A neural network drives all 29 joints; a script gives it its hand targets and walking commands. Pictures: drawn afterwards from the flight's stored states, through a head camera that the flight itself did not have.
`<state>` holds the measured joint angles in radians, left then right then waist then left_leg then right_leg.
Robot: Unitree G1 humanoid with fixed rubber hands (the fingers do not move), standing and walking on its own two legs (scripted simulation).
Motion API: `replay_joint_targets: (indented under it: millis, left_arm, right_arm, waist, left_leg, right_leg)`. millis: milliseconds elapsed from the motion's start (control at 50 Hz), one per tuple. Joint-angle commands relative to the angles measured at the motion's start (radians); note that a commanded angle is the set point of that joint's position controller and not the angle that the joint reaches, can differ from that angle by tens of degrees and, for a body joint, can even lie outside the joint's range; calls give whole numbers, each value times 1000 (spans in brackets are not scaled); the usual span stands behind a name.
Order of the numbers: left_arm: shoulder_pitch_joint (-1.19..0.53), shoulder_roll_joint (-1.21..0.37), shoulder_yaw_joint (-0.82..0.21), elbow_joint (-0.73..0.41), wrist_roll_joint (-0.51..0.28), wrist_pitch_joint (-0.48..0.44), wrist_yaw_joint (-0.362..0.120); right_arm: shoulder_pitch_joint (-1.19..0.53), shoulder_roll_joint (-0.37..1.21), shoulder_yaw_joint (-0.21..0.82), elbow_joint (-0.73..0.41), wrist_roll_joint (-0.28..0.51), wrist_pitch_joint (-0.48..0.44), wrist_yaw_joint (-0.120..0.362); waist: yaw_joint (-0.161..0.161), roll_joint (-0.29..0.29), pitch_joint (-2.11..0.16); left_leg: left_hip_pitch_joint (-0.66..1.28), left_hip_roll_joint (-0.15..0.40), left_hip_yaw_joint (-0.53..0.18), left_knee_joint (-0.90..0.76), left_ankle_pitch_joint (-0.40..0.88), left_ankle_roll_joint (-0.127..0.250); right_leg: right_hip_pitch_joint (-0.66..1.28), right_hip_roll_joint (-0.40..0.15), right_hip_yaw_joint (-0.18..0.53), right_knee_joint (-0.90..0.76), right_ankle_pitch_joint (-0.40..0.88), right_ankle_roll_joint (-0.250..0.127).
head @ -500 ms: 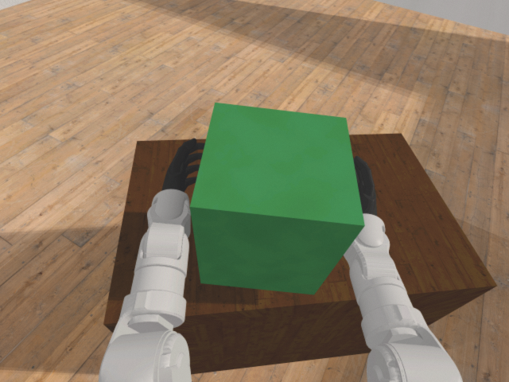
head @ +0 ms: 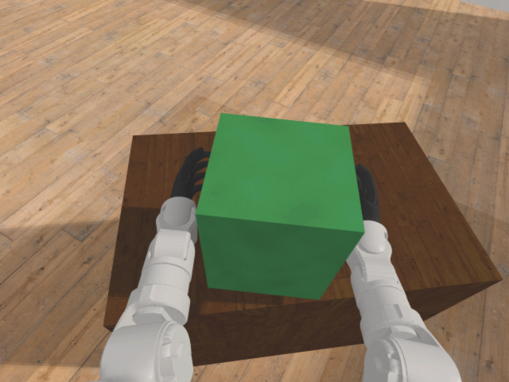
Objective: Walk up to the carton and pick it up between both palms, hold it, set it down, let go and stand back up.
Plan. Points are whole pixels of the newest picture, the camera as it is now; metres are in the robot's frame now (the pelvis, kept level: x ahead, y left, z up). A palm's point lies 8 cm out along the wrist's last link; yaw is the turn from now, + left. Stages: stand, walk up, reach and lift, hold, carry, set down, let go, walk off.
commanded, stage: set down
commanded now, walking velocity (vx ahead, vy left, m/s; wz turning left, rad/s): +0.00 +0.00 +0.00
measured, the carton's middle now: (273, 212) +0.38 -0.02 +0.02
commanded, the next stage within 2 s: none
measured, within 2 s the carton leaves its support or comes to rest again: rests again in 0.76 s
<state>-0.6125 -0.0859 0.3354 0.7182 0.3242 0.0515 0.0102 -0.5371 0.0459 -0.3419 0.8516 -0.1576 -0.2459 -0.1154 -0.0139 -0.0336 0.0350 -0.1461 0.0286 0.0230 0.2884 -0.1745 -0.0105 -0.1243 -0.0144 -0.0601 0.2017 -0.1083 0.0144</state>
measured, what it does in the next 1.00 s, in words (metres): stands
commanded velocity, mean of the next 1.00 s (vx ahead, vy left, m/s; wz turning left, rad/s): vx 0.00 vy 0.00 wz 0.00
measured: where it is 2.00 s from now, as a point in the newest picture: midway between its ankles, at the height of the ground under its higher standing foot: outside the picture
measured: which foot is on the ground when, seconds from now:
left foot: down 0.00-1.00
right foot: down 0.00-1.00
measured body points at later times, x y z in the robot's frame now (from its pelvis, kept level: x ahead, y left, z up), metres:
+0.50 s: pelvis -0.01 +0.00 +0.00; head +0.03 +0.02 +0.45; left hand +0.38 +0.14 +0.03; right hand +0.36 -0.16 +0.03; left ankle -0.02 +0.12 -0.75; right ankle -0.01 -0.13 -0.75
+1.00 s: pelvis +0.00 +0.00 +0.00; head +0.07 +0.00 +0.44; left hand +0.39 +0.14 +0.01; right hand +0.37 -0.16 +0.01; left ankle -0.02 +0.12 -0.75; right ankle -0.01 -0.13 -0.75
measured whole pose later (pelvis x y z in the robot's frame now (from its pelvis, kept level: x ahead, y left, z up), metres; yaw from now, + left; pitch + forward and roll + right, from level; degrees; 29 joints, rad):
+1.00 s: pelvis +0.00 +0.00 +0.00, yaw +0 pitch +8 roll -1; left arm -0.61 -0.06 0.41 0.98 0.33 -0.29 0.03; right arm -0.55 0.08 -0.47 0.99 -0.33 -0.47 -0.12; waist 0.00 0.00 -0.02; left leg -0.28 0.03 0.02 0.30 -0.17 -0.01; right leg -0.25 -0.01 -0.06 0.21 -0.10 0.01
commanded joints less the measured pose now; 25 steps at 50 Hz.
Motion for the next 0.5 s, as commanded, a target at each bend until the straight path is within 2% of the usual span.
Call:
replay_joint_targets:
  millis: [0,80,100,120,160,340,480]
  left_arm:
    - [-505,-549,-340,-68,-23,-115,-99]
    - [-494,-537,-326,-27,-15,-157,-98]
    - [-432,-536,-321,-8,-15,-161,-103]
    - [-432,-541,-329,1,-18,-170,-109]
    - [-442,-547,-325,19,-19,-193,-113]
    - [-552,-564,-340,68,-26,-282,-88]
    - [-561,-532,-256,152,6,-310,-81]
  right_arm:
    - [-595,529,378,-122,-67,-86,133]
    - [-557,550,363,-69,-106,-101,127]
    - [-535,571,412,-106,-95,-118,120]
    - [-532,574,414,-95,-96,-124,112]
    - [-534,584,413,-74,-106,-135,107]
    - [-557,591,343,-1,-148,-174,107]
    - [-556,587,244,60,-215,-164,121]
  waist:
    - [6,43,-538]
    - [-2,24,-511]
    - [29,12,-543]
    - [17,12,-541]
    - [17,10,-537]
    - [-5,44,-548]
    - [16,42,-486]
  left_leg:
    - [76,-38,74,24,366,-39]
    - [24,-42,73,11,321,-34]
    - [37,-36,74,31,408,-29]
    - [12,-36,69,29,407,-30]
    - [-16,-38,69,22,389,-31]
    - [12,-26,55,18,340,-46]
    - [-29,-23,71,-18,187,-27]
  right_leg:
    - [256,41,-45,81,429,19]
    - [273,35,-38,91,447,19]
    - [322,45,-25,103,540,11]
    - [330,41,-22,104,555,12]
    - [334,37,-20,107,556,14]
    - [212,36,-20,68,356,-4]
    - [138,23,-20,43,150,-11]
